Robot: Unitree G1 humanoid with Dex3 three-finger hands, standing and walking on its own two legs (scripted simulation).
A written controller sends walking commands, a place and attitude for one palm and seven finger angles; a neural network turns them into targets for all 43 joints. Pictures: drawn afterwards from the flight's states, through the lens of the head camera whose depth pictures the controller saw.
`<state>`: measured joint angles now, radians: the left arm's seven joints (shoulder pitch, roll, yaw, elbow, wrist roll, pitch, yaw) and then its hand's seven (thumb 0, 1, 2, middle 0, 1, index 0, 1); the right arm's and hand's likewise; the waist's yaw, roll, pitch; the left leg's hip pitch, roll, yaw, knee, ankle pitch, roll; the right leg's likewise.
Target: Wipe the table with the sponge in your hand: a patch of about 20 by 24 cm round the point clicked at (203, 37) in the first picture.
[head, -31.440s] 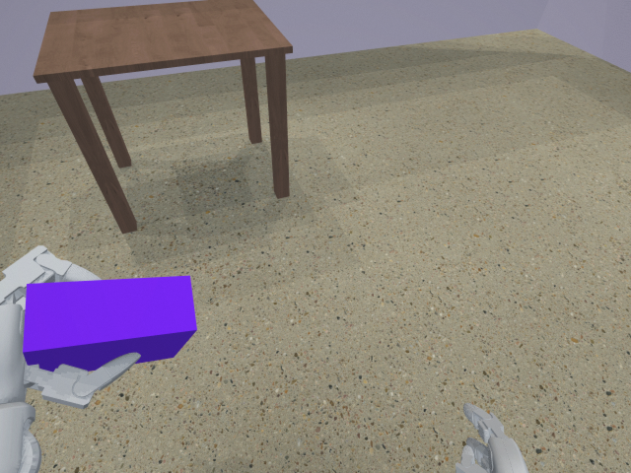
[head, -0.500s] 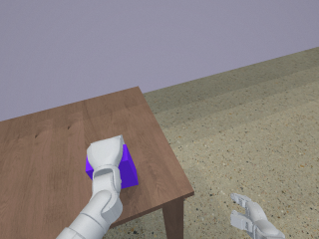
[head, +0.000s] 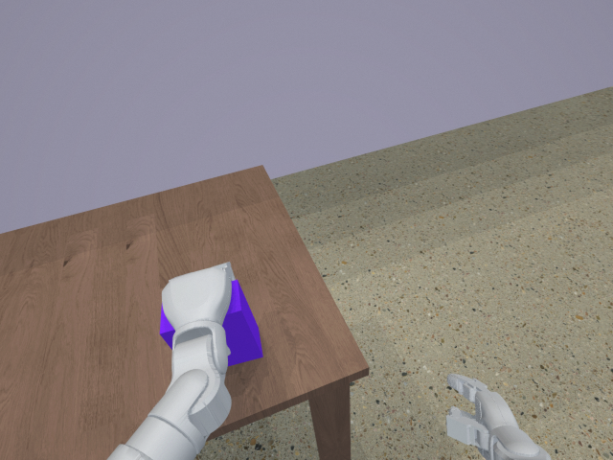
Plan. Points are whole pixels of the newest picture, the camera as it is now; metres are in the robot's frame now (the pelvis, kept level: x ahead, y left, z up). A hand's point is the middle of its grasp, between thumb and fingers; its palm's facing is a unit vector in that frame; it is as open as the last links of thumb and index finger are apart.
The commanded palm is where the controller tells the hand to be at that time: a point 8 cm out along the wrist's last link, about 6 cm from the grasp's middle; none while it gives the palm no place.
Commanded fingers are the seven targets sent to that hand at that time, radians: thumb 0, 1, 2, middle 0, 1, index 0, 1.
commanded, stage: wipe back along the third lane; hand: left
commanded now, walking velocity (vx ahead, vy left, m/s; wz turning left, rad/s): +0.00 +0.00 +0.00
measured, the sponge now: (219, 338) +0.29 +0.18 -0.01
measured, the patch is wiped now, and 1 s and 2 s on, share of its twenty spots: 1.00 1.00 1.00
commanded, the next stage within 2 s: slide back across to the middle lane in 0.42 s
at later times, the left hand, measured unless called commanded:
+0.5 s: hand (212, 318) +0.29 +0.18 +0.05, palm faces +0.04 -0.08 -1.00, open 9.8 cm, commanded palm +0.24 +0.16 +0.08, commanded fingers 0.00 0.10 1.30 -1.20 -1.60 -1.20 -1.60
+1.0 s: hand (186, 330) +0.26 +0.20 +0.06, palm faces +0.07 -0.18 -0.98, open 9.8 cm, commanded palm +0.21 +0.21 +0.10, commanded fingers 0.00 0.10 1.30 -1.20 -1.60 -1.20 -1.60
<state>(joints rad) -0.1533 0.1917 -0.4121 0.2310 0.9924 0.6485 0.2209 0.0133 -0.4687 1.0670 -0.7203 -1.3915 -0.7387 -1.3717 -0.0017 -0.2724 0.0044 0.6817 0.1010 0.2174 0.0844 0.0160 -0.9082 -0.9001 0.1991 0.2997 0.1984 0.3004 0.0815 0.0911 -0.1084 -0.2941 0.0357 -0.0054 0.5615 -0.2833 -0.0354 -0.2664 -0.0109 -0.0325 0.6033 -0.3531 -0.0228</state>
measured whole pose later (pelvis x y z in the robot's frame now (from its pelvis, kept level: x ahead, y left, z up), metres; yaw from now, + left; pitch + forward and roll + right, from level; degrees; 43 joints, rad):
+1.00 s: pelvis +0.00 +0.00 +0.00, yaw -1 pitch -1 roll +1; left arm 0.04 0.26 -0.29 0.02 0.94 0.57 0.18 0.00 -0.47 1.07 -0.72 -1.39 -0.74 -1.37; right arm 0.00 -0.27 0.02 0.65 0.09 0.18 0.06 0.02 -0.91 -0.90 0.20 0.30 0.20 0.30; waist 0.08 0.09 -0.08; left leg -0.22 0.05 0.01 0.52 -0.27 -0.03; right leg -0.20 0.00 -0.01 0.56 -0.33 -0.02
